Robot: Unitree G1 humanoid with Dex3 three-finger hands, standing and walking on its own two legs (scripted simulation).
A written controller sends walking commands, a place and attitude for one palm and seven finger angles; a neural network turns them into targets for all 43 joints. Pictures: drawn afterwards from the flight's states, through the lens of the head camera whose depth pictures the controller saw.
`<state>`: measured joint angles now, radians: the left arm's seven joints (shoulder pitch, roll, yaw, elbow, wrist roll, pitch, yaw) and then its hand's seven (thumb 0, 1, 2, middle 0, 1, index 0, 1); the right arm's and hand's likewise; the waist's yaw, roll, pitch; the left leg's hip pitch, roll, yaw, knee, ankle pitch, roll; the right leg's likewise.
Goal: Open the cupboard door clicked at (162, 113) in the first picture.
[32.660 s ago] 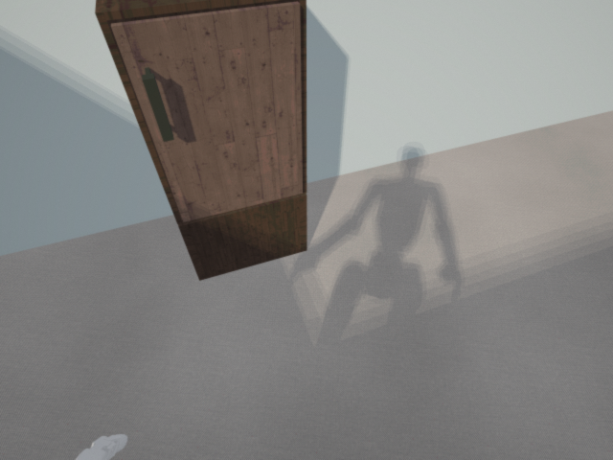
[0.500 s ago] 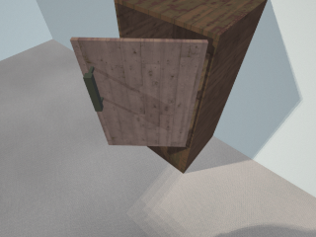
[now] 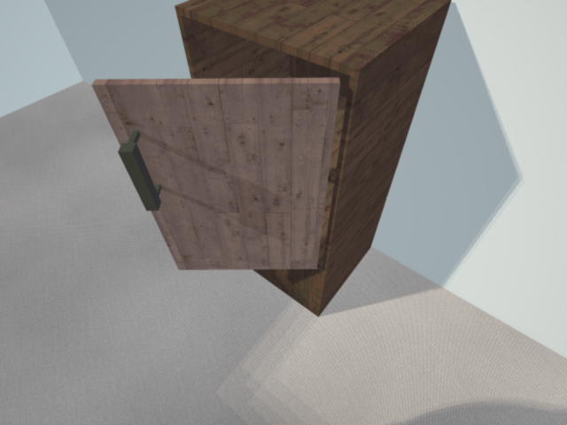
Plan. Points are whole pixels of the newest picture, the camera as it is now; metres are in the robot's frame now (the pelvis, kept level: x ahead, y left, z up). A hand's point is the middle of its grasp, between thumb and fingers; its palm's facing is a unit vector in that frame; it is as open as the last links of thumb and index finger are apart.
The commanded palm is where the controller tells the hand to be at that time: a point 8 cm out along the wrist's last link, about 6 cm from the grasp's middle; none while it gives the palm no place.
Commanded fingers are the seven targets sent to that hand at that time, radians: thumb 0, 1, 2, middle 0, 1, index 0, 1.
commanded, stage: shuffle to correct the standing spot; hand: left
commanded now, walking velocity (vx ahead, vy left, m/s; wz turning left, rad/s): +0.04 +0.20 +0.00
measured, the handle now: (144, 171) +0.55 +0.31 +0.01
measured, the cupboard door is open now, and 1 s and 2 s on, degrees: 38 38 38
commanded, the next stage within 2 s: come to a stop and stand still in 0.32 s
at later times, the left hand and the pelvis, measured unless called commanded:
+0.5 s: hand out of the picture +0.00 +0.25 -0.18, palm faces +0.07 -0.97 -0.25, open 7.4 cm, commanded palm none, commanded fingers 0.00 0.90 0.90 -0.20 -0.30 -0.20 -0.30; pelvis +0.00 +0.05 +0.00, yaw +0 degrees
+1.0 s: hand out of the picture +0.05 +0.21 -0.16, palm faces +0.00 -0.97 -0.26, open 7.3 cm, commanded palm none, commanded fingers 0.00 0.90 0.90 -0.20 -0.30 -0.20 -0.30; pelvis +0.03 +0.03 +0.00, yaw +1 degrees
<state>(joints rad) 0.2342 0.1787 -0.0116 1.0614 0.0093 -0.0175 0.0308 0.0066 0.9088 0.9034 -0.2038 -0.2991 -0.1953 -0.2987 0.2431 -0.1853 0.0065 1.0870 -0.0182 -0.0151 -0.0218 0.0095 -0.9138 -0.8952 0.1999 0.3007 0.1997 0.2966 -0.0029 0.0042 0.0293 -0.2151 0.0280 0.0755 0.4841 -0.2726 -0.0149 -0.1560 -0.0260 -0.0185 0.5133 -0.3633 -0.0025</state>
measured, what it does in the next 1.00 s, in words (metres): steps on the spot: right foot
